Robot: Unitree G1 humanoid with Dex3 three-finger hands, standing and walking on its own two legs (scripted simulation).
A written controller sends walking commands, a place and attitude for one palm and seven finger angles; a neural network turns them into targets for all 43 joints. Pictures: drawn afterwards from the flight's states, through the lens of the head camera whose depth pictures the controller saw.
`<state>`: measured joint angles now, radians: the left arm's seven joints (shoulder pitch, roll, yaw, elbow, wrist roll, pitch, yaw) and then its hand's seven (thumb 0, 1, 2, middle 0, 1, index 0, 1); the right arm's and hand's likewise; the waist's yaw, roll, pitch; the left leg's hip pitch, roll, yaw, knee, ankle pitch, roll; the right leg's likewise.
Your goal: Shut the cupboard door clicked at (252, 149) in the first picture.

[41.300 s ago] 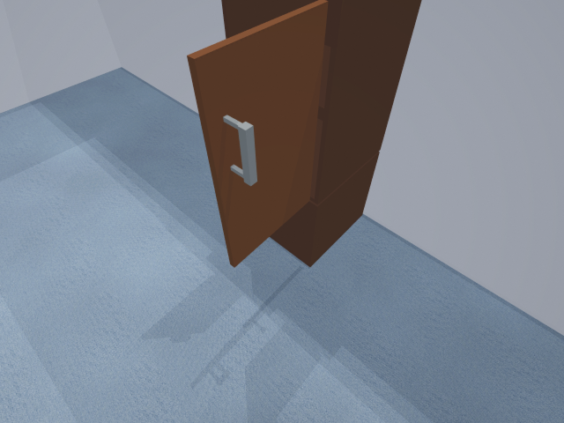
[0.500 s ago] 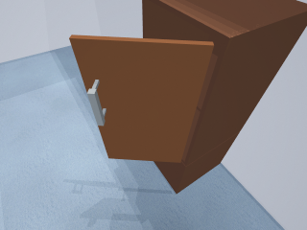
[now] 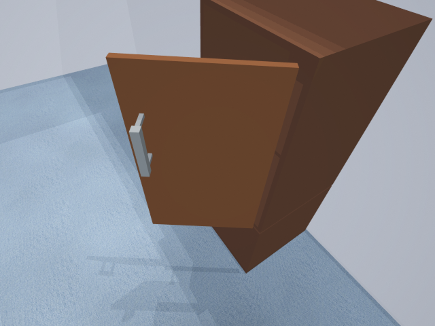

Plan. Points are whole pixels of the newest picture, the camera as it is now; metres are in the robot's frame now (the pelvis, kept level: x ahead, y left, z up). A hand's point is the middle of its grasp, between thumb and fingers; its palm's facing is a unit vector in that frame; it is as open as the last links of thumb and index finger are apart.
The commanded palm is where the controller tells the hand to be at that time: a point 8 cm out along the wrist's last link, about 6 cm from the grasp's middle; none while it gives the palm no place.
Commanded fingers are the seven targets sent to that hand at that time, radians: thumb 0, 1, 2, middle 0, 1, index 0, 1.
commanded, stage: look again from close up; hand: left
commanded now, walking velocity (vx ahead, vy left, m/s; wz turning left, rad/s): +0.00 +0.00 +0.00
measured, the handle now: (143, 146) +0.46 +0.19 +0.06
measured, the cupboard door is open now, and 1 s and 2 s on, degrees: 54 54 54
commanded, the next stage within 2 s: raise the hand and make a fist in 0.34 s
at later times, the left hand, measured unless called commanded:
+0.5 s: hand out of the picture +0.01 +0.17 -0.16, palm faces +0.11 -0.97 -0.20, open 7.4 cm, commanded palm +0.08 +0.21 -0.06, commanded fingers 0.00 0.90 0.90 -0.25 -0.36 -0.25 -0.36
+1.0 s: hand out of the picture +0.12 +0.16 -0.03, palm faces +0.14 -0.99 -0.04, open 5.5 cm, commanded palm +0.12 +0.22 -0.02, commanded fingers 0.00 0.90 0.90 -0.71 -0.86 -0.71 -0.86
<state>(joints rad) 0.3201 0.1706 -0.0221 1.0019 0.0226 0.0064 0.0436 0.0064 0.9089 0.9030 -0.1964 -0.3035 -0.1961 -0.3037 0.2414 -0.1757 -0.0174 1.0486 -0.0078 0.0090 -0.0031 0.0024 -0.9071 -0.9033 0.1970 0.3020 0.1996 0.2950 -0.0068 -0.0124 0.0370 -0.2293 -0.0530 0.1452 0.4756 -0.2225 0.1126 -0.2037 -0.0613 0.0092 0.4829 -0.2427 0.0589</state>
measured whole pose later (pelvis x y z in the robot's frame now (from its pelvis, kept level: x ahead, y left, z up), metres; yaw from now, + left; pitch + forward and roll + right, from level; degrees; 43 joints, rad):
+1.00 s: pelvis -0.02 -0.05 -0.09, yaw +7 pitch +10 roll -4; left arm 0.58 0.27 0.11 -0.12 -0.28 -0.48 -0.27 0.02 0.90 0.90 -0.54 -0.67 -0.53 -0.67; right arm 0.18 -0.27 0.01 0.46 0.03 -0.28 -0.04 0.01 -0.90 -0.90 0.20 0.30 0.20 0.30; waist 0.06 0.01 -0.14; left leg -0.88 -0.03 -0.05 1.20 -0.49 0.05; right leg -0.78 0.05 -0.14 1.13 -0.52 -0.06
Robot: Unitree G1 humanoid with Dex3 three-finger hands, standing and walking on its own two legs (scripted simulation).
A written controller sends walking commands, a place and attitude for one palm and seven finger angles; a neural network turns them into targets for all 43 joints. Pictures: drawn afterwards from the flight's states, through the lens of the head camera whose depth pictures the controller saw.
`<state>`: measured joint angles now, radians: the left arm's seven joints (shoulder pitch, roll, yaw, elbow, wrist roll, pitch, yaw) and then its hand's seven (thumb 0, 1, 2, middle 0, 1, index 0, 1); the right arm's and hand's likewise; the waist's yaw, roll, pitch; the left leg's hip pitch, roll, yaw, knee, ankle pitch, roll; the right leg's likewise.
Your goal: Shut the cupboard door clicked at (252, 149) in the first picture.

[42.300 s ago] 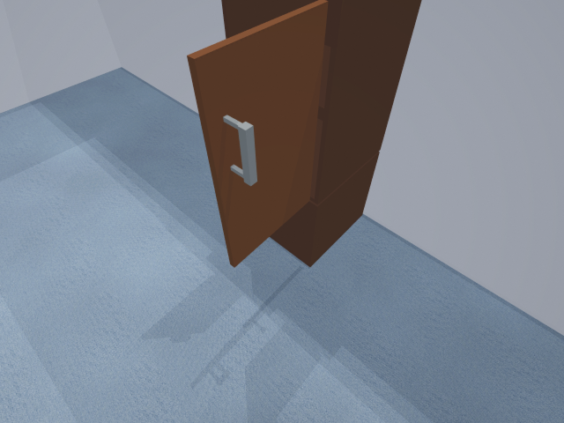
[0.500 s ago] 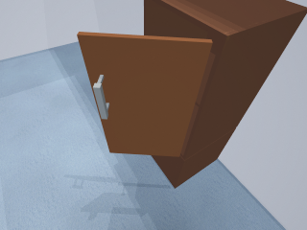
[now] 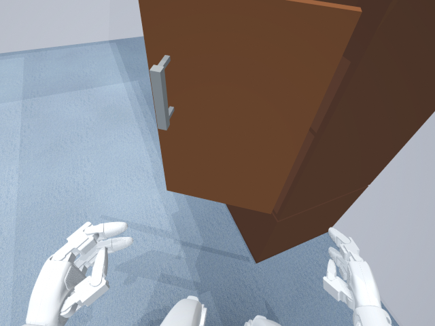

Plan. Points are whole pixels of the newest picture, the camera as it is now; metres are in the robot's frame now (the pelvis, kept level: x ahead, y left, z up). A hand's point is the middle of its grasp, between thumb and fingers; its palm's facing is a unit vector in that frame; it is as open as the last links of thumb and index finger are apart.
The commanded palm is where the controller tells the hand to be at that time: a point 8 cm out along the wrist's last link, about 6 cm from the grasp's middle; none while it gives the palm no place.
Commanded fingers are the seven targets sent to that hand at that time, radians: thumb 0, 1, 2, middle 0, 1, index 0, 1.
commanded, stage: raise the hand and make a fist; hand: left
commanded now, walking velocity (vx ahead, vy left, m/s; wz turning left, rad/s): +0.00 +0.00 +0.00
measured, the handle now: (164, 94) +0.50 +0.18 +0.15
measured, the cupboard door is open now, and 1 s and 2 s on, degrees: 54 54 54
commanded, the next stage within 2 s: bring the fist close to the handle in 1.36 s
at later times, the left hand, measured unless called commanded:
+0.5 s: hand (117, 229) +0.23 +0.19 +0.10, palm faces -0.10 -0.99 -0.03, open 3.4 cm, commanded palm +0.21 +0.25 +0.12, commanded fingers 0.00 0.90 0.90 -1.17 -1.36 -1.17 -1.36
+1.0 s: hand (108, 188) +0.27 +0.21 +0.15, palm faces -0.07 -1.00 -0.06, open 3.1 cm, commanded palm +0.25 +0.26 +0.16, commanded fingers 0.00 0.90 0.90 -1.30 -1.50 -1.30 -1.50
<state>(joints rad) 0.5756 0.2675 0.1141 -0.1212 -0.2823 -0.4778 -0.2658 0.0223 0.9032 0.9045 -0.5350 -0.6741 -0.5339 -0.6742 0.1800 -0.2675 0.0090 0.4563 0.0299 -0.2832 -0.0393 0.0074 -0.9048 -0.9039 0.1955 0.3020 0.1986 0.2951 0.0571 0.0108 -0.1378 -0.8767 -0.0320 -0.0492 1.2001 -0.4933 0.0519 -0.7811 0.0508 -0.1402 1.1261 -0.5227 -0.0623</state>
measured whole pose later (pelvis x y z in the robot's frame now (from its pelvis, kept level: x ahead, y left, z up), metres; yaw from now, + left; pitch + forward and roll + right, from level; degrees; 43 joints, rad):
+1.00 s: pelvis +0.04 +0.02 +0.06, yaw -1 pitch +6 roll -3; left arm 0.35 0.31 0.16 -0.13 -0.29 -0.17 -0.26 0.02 0.90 0.90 -1.29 -1.50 -1.29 -1.50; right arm 0.27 -0.24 0.07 0.54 0.06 -0.23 -0.05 0.01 -0.90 -0.90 0.20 0.30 0.20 0.30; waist 0.00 0.05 -0.11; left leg -0.54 -0.05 0.00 0.86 -0.41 0.09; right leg -0.46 0.04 -0.07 0.78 -0.42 -0.02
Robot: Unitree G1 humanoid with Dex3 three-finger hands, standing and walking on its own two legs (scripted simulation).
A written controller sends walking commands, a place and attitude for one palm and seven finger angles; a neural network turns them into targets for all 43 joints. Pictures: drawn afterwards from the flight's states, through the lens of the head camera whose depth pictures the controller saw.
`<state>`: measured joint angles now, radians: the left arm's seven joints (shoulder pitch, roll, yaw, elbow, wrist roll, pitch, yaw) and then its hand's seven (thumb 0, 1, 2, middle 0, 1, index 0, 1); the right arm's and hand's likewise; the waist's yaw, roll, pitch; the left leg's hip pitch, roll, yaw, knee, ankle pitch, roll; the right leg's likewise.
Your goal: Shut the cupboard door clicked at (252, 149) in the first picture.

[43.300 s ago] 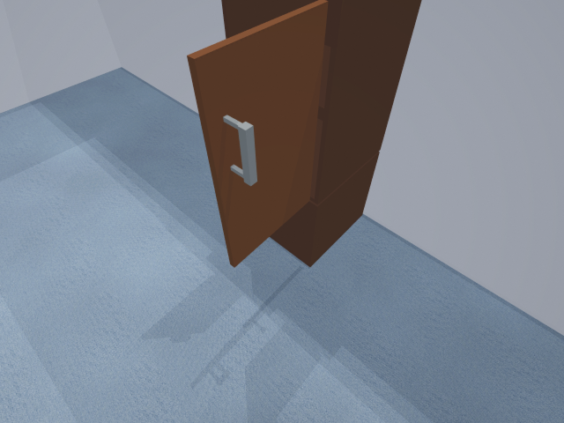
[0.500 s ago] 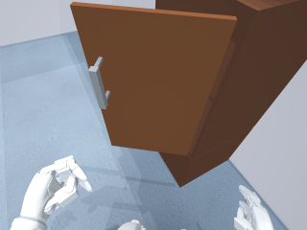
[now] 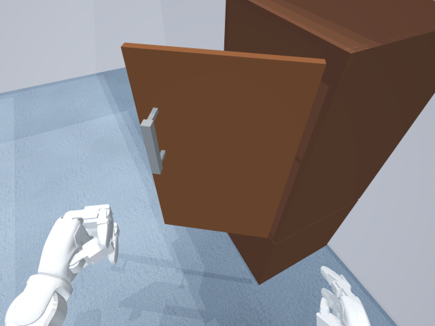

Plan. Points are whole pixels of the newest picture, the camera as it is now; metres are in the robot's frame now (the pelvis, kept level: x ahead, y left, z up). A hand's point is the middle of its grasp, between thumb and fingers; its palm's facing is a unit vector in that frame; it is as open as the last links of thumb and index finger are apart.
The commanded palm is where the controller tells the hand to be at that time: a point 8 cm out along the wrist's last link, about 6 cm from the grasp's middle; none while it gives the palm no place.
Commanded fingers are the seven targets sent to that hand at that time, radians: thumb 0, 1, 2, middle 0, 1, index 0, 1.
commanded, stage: raise the hand and make a fist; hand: left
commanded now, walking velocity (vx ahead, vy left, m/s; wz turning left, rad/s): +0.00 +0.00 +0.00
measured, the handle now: (155, 142) +0.46 +0.17 +0.10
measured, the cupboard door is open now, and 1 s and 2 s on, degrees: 54 54 54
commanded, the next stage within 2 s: bring the fist close to the handle in 0.36 s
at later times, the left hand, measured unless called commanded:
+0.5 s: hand (117, 246) +0.22 +0.18 +0.09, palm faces -0.05 -1.00 -0.07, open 3.1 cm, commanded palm +0.21 +0.23 +0.10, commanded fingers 0.00 0.90 0.90 -1.30 -1.50 -1.30 -1.50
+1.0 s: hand (137, 208) +0.29 +0.16 +0.09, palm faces -0.05 -1.00 -0.06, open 3.1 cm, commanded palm +0.28 +0.21 +0.10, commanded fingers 0.00 0.90 0.90 -1.30 -1.50 -1.30 -1.50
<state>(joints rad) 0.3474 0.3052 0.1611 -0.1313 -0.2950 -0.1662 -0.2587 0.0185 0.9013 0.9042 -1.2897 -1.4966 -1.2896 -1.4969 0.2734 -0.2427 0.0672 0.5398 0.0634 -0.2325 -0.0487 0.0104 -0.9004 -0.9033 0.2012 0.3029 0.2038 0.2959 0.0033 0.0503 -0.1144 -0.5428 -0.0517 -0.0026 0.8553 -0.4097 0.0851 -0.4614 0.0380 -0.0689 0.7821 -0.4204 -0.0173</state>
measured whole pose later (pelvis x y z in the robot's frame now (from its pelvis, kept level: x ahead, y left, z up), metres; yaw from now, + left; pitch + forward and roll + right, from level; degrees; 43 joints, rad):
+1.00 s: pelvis +0.01 -0.02 +0.01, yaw -1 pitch +6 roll -1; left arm 0.10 0.30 0.18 0.11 -0.27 -0.16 -0.24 0.02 0.90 0.90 -1.30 -1.50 -1.30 -1.50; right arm 0.27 -0.27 0.04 0.58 0.06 -0.19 -0.05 0.01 -0.90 -0.90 0.20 0.30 0.20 0.30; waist -0.02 0.04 -0.09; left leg -0.50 -0.04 0.01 0.79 -0.39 0.06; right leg -0.44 0.05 -0.06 0.75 -0.41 -0.04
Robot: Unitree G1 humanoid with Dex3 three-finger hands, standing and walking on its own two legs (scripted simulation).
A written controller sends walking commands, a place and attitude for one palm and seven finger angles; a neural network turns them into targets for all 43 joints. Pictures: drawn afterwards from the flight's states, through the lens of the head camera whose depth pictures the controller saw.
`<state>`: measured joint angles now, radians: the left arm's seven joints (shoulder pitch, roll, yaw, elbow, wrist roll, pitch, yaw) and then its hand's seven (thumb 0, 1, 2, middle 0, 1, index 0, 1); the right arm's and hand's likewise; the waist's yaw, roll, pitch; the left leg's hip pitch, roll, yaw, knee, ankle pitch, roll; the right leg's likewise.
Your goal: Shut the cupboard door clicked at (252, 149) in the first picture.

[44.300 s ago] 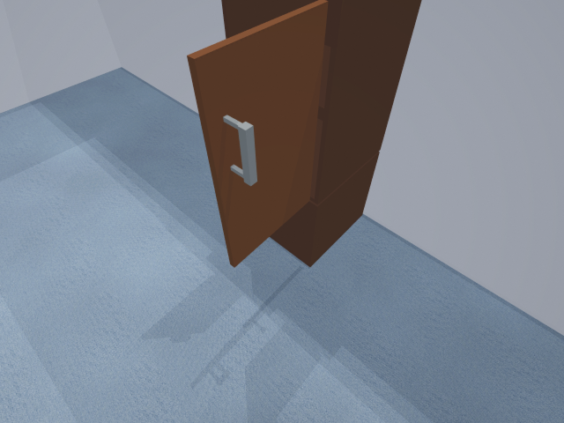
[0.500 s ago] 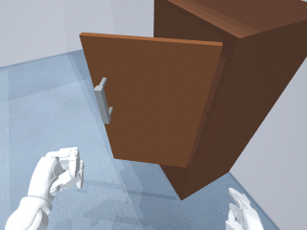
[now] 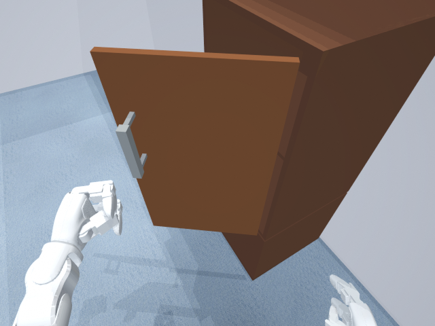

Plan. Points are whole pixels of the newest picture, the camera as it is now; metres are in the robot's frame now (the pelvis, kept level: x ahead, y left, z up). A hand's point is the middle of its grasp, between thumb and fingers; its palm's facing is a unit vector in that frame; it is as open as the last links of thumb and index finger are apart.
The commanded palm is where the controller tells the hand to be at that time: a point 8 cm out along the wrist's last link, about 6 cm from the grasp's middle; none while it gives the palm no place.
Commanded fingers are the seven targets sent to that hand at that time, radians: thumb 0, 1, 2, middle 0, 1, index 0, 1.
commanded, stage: bring the fist close to the handle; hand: left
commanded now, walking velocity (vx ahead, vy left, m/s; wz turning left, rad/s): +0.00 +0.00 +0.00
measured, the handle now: (134, 146) +0.45 +0.20 +0.09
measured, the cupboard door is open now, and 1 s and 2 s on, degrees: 54 54 35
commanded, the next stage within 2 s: push the door shut along its arc in 0.86 s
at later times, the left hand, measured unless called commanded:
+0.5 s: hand (133, 182) +0.35 +0.18 +0.09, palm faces -0.04 -1.00 -0.04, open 3.1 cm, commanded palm +0.33 +0.23 +0.09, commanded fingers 0.00 0.90 0.90 -1.30 -1.50 -1.30 -1.50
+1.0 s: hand (132, 187) +0.34 +0.17 +0.09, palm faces -0.05 -1.00 -0.04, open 3.1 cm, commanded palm +0.33 +0.22 +0.09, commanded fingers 0.00 0.90 0.90 -1.30 -1.50 -1.30 -1.50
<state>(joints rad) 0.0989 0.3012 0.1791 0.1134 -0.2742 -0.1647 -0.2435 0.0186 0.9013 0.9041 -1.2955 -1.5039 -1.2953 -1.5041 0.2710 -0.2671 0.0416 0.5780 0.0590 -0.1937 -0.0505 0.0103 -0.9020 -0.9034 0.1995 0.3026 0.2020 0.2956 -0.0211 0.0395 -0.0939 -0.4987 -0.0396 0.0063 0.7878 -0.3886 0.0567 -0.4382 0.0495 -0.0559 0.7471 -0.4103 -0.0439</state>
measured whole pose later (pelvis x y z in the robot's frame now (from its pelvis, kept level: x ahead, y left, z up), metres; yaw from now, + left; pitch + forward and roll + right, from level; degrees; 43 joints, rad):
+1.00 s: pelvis +0.00 +0.01 +0.00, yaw -1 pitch +6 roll -1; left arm -0.19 0.28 0.15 0.41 -0.23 -0.22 -0.19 0.02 0.90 0.90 -1.30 -1.50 -1.30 -1.50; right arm 0.26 -0.26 0.03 0.59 0.07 -0.07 -0.03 0.01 -0.90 -0.90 0.20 0.30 0.20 0.30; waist -0.03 0.03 -0.08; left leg -0.49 -0.04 0.02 0.76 -0.37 0.07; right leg -0.44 0.05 -0.04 0.72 -0.39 -0.04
